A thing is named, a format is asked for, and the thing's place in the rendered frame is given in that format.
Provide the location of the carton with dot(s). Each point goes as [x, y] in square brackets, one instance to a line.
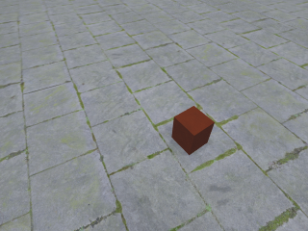
[191, 129]

